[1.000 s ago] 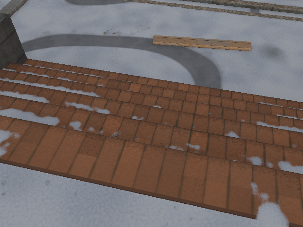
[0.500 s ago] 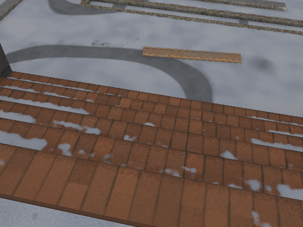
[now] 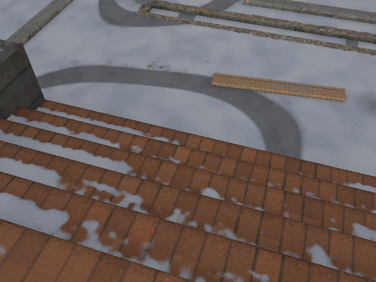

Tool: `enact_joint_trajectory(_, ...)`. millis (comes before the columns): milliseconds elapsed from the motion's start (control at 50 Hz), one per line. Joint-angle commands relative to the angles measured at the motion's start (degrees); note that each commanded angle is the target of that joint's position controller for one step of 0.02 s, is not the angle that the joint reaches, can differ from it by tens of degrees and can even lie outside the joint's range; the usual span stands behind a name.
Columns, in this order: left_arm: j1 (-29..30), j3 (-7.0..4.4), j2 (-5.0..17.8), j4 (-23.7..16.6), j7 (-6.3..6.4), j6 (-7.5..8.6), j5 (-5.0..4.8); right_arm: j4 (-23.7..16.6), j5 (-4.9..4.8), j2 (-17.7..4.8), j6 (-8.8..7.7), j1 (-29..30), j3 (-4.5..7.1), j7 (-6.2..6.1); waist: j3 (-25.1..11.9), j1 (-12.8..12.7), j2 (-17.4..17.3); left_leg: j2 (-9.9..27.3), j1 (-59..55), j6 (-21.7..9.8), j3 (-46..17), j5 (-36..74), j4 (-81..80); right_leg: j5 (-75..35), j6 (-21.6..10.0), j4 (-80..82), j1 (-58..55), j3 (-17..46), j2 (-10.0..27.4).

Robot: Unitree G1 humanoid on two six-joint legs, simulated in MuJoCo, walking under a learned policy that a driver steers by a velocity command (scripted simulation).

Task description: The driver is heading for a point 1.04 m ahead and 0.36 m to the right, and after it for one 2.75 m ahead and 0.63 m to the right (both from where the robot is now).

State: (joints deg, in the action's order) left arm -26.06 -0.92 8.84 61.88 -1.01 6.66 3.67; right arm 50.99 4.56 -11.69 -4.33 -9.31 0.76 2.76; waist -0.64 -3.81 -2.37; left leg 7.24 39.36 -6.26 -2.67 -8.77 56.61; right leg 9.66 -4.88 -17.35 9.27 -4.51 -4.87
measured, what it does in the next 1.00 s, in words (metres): walks ahead, turning right: left foot, then right foot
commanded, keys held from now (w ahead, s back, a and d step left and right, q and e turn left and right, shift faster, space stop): w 0.22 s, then w+e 0.78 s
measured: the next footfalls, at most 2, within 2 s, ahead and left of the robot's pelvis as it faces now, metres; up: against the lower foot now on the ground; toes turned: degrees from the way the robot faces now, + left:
left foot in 0.22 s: +0.29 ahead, +0.14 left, +0.00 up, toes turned +2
right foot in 0.86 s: +0.41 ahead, -0.15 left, +0.00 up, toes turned -21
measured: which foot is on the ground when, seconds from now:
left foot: up 0.00-0.20, down 0.22-0.86, up 0.88-1.00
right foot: down 0.00-0.26, up 0.28-0.84, down 0.86-1.00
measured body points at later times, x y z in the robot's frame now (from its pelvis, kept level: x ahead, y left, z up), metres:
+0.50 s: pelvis +0.26 +0.06 +0.00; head +0.27 +0.07 +0.45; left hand +0.35 +0.28 -0.15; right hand +0.19 -0.16 -0.14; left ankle +0.25 +0.13 -0.74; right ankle +0.32 -0.12 -0.67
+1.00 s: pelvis +0.45 -0.05 -0.05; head +0.45 -0.05 +0.40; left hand +0.49 +0.18 -0.19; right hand +0.47 -0.32 -0.17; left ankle +0.44 +0.10 -0.66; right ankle +0.37 -0.13 -0.74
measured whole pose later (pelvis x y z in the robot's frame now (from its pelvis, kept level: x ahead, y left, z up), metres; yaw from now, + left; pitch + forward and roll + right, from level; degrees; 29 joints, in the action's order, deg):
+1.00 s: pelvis +0.45 -0.05 -0.05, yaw -23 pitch +2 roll +0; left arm -28.3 -3.1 10.3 58.4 -2.5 8.9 3.2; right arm 50.0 4.4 -12.5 -5.7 -13.8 2.5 0.6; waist -4.1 -3.4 0.2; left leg 0.1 31.3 -2.7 -2.6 -26.3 76.9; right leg 29.6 -4.0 -48.8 21.0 1.0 -3.1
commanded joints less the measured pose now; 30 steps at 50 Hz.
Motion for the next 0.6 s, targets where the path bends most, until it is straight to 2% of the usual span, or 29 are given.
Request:
enact_joint_trajectory(20,3.8,0.55,3.5,-4.7,-1.51,1.70,0.10,-2.0,-0.25,0.9,0.89,-0.4,-0.86,0.74,2.4,3.5,5.2,-0.8,-10.3,1.7,3.5,12.1,-10.9,-15.8,-10.9,10.4,13.6,8.1,14.1)
enact_joint_trajectory(60,-1.2,0.12,6.1,-3.0,-2.34,1.63,-0.28,-2.7,-0.71,-0.5,1.64,2.3,-0.53,0.60,2.4,2.6,5.6,-1.6,-7.7,3.0,2.9,13.5,-16.1,-23.3,-11.3,8.4,5.9,8.8,16.1)
enact_joint_trajectory(80,-2.0,-1.56,10.1,-3.3,-0.47,0.35,-4.96,-4.2,-5.19,-2.7,1.28,4.5,0.14,-0.88,3.2,2.9,6.5,-3.6,-10.3,4.2,7.3,10.8,-16.3,-15.7,-6.7,6.9,3.8,6.5,14.1)
enact_joint_trajectory(100,-3.9,-1.28,9.4,-2.9,0.20,-0.25,-4.98,-4.8,-5.39,-2.6,1.10,7.6,-0.01,-1.35,3.9,1.0,6.7,-3.7,-10.8,4.8,7.1,9.3,-17.7,-11.2,-6.0,7.2,3.5,7.4,14.3)
enact_joint_trajectory(140,-5.7,-1.29,8.6,-2.3,1.14,-1.12,-3.43,-6.1,-4.43,-2.1,1.13,10.1,0.17,-1.79,6.6,0.3,7.2,-4.2,-10.0,4.5,7.0,5.0,-21.1,-9.9,-6.0,6.1,-0.8,9.3,16.2)
enact_joint_trajectory(160,-6.2,0.23,4.4,-0.1,-0.83,-0.10,2.15,-4.6,-0.01,-0.5,1.22,8.7,-0.83,-1.07,6.1,1.8,6.0,-1.0,-4.8,2.3,-1.9,8.8,-25.5,-19.5,-9.1,6.0,-7.8,14.8,22.7)
enact_joint_trajectory(180,-3.4,-1.25,7.3,-0.9,-1.07,0.08,0.44,-5.0,-0.04,-2.7,0.91,7.2,0.43,-1.10,5.0,3.1,5.9,-2.4,-1.8,1.1,-0.7,3.0,-29.6,-25.6,-9.3,3.6,-17.0,13.7,23.3)
enact_joint_trajectory(200,-2.1,-1.88,8.9,-0.8,-0.77,0.06,-0.21,-4.3,-1.14,-4.6,0.33,5.9,1.29,-1.02,1.8,4.0,4.9,-4.2,-7.7,-0.6,2.3,5.9,-32.6,-30.9,-8.4,0.2,-18.4,11.3,21.7)
enact_joint_trajectory(220,-4.0,-2.12,9.4,0.2,-0.56,-0.09,-0.22,-3.4,-2.45,-6.4,-0.50,3.9,2.42,-1.21,-1.3,4.6,4.3,-5.8,-17.7,-2.5,4.0,10.6,-33.4,-37.5,-6.4,-4.3,-15.8,8.5,18.2)
enact_joint_trajectory(240,-5.9,-1.75,7.8,0.5,-0.82,-0.14,0.59,-1.8,-3.24,-8.8,-1.10,-2.1,3.46,-1.53,-9.3,5.9,1.4,-3.8,-35.2,-6.9,2.0,17.7,-28.5,-35.0,-3.3,-13.9,-8.4,5.7,13.4)
enact_joint_trajectory(260,-8.0,-1.42,5.1,-1.9,1.33,-1.55,-6.25,3.0,-2.33,-10.8,-1.37,-19.4,4.45,-2.71,-13.4,9.7,-3.5,6.9,-57.8,-8.4,-11.1,13.1,-25.6,-7.4,0.5,-35.3,13.7,0.0,6.3)
enact_joint_trajectory(280,-7.5,-1.39,5.1,-2.2,2.07,-1.61,-5.89,4.6,-4.22,-12.2,-0.46,-24.3,5.49,-2.66,-16.0,11.9,-9.9,15.6,-59.5,-10.6,-28.3,6.0,-35.4,21.1,1.1,-52.1,24.4,0.9,1.2)
enact_joint_trajectory(300,-3.2,-2.08,6.2,-3.3,2.08,-1.97,-4.19,3.9,-4.49,-10.3,-0.08,-19.4,4.79,-2.68,-7.3,9.6,-4.3,13.8,-52.0,-8.4,-23.7,0.7,-38.7,19.4,0.5,-56.4,29.5,6.6,4.3)
enact_joint_trajectory(320,0.8,-2.06,5.3,-4.9,1.82,-1.91,-4.04,2.7,-3.77,-7.6,-0.19,-13.2,4.13,-2.79,-1.9,7.7,-1.3,12.8,-43.2,-6.6,-18.2,0.2,-41.4,14.1,0.0,-54.5,28.7,8.0,6.6)
enact_joint_trajectory(340,3.1,-1.55,3.5,-4.6,0.28,-0.81,0.76,2.9,-0.22,-0.7,-1.70,-11.4,2.27,-2.77,2.2,9.3,-4.2,12.2,-36.9,-9.6,-18.0,-6.5,-46.2,10.6,-1.2,-54.7,28.7,14.1,9.8)
enact_joint_trajectory(360,2.9,-1.67,2.0,-4.8,-0.02,-0.50,1.08,3.6,-0.45,2.5,-2.20,-10.9,1.43,-3.07,3.9,7.4,-2.2,11.1,-35.3,-9.1,-14.4,-3.6,-47.6,6.9,-1.8,-52.6,28.9,14.6,10.6)
enact_joint_trajectory(380,2.2,-1.44,0.3,-4.8,-0.43,-0.30,0.49,4.1,-0.52,2.2,-2.43,-10.6,1.53,-3.35,3.6,5.6,-0.3,9.7,-33.7,-8.5,-9.8,2.6,-48.5,4.9,-2.0,-49.9,26.9,14.1,11.1)
enact_joint_trajectory(400,2.1,-1.52,0.0,-4.4,-1.05,-0.17,-0.31,4.9,-0.35,1.7,-2.63,-11.9,1.74,-3.26,2.9,5.4,0.3,8.7,-34.8,-8.5,-6.4,7.9,-48.8,3.3,-2.0,-48.3,26.7,13.9,10.8)
enact_joint_trajectory(420,2.5,-1.76,0.9,-4.3,-1.67,-0.20,-0.96,5.7,0.00,1.3,-2.88,-13.2,1.86,-3.11,2.5,5.2,0.5,8.2,-36.2,-8.3,-3.5,12.2,-48.8,1.2,-1.7,-46.4,28.0,13.7,10.5)
enact_joint_trajectory(440,4.3,-1.50,0.6,-4.9,-2.20,-0.24,-1.08,5.8,0.41,1.6,-3.21,-12.8,1.74,-3.16,2.5,4.7,0.9,7.7,-36.0,-7.6,-0.3,16.5,-48.7,-2.5,-1.1,-42.9,28.8,13.4,11.1)
enact_joint_trajectory(460,6.7,-1.23,0.2,-6.0,-2.62,-0.29,-1.03,6.2,0.68,1.4,-3.63,-13.1,1.63,-3.14,2.4,4.6,0.7,7.0,-34.9,-7.3,2.6,22.0,-48.3,-5.8,-0.4,-39.6,28.9,12.0,11.5)
enact_joint_trajectory(480,9.2,-1.49,1.4,-7.3,-3.00,-0.56,-0.89,6.9,0.95,1.2,-3.76,-14.9,1.39,-2.86,2.1,4.8,0.9,6.4,-33.7,-7.3,5.4,26.5,-48.0,-8.0,0.5,-34.8,28.6,10.7,11.4)
enact_joint_trajectory(520,13.0,-0.94,0.7,-9.6,-3.68,-1.77,-0.38,8.7,1.43,-1.1,-3.71,-18.2,1.48,-1.90,1.6,4.9,-0.6,5.7,-30.1,-7.3,9.4,32.1,-47.4,-11.5,1.8,-32.9,25.1,7.1,11.4)
enact_joint_trajectory(540,8.0,-0.52,0.1,-8.1,-4.78,-2.00,-0.08,8.8,2.87,-2.1,-3.39,-18.7,1.44,-1.89,1.9,3.4,-0.6,6.6,-28.2,-7.5,9.5,32.8,-45.3,-16.1,2.0,-40.0,23.4,8.1,11.5)
enact_joint_trajectory(560,7.2,-0.65,1.1,-8.0,-5.21,-2.07,-0.23,9.0,3.17,-1.7,-3.38,-18.8,1.11,-1.83,2.6,2.9,0.6,7.7,-28.2,-7.7,10.1,32.4,-44.6,-17.1,1.7,-40.6,25.5,9.4,11.9)
enact_joint_trajectory(600,10.3,-1.13,3.2,-9.8,-4.96,-2.28,-0.29,10.1,2.53,-1.2,-3.68,-19.8,0.50,-2.06,3.3,3.2,0.9,8.5,-31.3,-7.6,10.3,32.6,-42.7,-15.7,1.2,-40.6,28.9,9.8,12.1)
